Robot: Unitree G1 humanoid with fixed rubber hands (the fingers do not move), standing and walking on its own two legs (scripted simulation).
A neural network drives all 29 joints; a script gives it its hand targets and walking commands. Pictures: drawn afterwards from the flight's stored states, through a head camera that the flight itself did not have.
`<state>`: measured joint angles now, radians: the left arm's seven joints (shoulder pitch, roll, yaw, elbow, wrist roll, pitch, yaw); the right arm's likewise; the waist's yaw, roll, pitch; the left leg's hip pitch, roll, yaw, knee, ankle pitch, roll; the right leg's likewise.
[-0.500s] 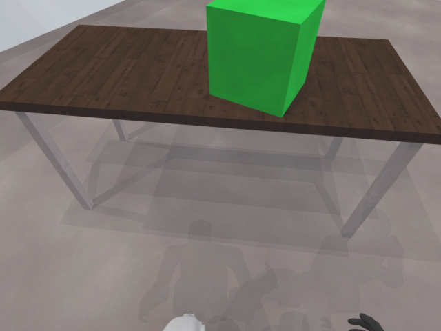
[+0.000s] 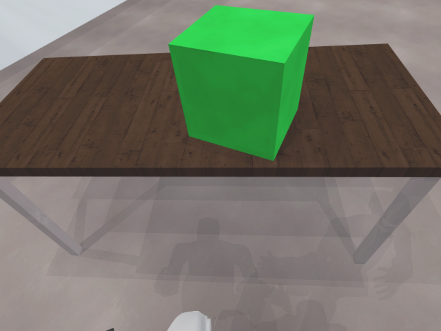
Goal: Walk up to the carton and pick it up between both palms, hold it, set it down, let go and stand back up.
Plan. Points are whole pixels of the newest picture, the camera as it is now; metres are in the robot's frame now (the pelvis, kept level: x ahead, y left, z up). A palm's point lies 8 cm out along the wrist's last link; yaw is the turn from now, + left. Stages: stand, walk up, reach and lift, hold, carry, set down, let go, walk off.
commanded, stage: walk up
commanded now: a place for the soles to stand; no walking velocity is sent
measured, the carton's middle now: (244, 82) +0.68 -0.02 +0.08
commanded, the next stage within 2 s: none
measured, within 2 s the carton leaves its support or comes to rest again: neither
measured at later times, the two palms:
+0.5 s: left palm (121, 254) +0.29 +0.27 -0.10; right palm (359, 302) +0.21 -0.23 -0.12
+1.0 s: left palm (117, 237) +0.33 +0.28 -0.08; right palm (343, 241) +0.32 -0.22 -0.09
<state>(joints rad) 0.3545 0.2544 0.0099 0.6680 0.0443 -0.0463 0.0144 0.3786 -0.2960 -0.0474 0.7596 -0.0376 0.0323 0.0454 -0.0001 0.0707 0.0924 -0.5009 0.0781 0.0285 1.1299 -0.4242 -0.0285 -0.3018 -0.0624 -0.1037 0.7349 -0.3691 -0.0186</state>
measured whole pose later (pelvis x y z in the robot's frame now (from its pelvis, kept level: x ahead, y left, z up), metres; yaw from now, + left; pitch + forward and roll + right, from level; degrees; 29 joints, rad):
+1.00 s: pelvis +0.21 +0.03 +0.01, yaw +2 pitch -1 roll +0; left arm 0.19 0.27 -0.02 0.72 0.00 0.02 -0.01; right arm 0.28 -0.26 -0.01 0.69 0.01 0.01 0.01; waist 0.00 0.00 0.04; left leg -0.19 0.02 0.00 0.60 -0.38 -0.02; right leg -0.30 -0.08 -0.12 0.61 -0.29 0.01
